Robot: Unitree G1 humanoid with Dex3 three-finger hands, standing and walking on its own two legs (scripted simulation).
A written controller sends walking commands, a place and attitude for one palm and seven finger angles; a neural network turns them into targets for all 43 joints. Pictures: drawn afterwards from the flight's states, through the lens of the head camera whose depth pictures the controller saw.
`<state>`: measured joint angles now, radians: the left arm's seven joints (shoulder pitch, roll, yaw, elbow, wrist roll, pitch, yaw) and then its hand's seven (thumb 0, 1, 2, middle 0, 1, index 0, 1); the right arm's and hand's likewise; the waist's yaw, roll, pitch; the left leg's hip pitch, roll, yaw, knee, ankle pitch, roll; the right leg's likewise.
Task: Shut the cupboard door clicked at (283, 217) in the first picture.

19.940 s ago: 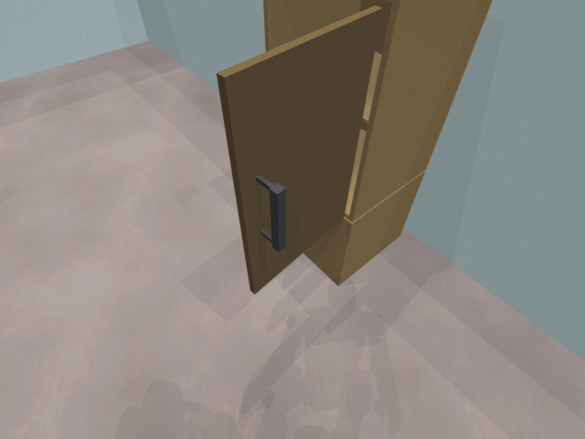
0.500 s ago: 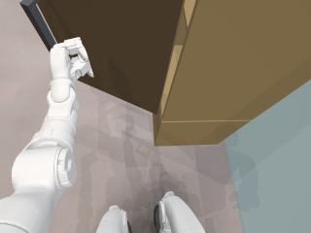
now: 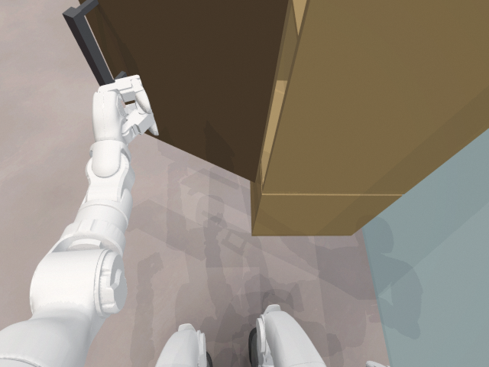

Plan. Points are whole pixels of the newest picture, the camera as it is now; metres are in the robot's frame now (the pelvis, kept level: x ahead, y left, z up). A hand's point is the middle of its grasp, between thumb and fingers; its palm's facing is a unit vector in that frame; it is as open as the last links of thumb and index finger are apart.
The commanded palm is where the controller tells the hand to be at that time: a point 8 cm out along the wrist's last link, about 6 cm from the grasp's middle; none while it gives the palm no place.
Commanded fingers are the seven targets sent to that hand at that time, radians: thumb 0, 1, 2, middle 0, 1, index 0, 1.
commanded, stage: draw the hand back to the body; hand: left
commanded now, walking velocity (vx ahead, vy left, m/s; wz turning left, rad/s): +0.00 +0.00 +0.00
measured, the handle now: (101, 50) +0.68 +0.21 +0.05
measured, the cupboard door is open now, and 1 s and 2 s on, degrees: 63 63 63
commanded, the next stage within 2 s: step back with the hand held close in 1.46 s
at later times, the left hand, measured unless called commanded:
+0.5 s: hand (56, 174) +0.36 +0.18 +0.15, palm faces +0.07 -0.98 -0.16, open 3.1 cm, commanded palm +0.32 +0.24 +0.17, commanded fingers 0.00 0.90 0.90 -0.97 -1.14 -0.97 -1.14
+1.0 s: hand out of the picture +0.25 +0.28 +0.23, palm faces +0.42 -0.83 -0.38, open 5.5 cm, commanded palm +0.20 +0.31 +0.26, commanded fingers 0.00 0.90 0.90 -0.28 -0.39 -0.28 -0.39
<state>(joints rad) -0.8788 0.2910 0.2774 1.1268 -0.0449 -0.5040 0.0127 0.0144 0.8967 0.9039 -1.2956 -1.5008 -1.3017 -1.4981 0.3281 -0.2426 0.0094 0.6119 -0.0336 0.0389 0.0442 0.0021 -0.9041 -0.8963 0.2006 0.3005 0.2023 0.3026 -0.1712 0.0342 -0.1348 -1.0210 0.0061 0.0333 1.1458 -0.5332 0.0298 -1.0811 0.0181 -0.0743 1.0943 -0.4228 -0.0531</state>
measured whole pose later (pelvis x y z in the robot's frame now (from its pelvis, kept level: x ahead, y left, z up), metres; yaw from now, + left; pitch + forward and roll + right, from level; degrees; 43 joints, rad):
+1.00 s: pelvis +0.05 +0.02 +0.10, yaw +2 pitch -3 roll -1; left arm 0.38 0.33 0.26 -0.30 -0.06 -0.03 0.09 0.01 0.89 0.90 -0.55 -0.68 -0.55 -0.67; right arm 0.21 -0.21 0.04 0.61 0.00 -0.04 -0.06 0.01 -0.90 -0.90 0.20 0.30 0.20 0.30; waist 0.06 0.09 0.00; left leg -0.05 -0.04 0.01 0.40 -0.30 0.05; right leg -0.11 0.01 -0.07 0.39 -0.23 -0.01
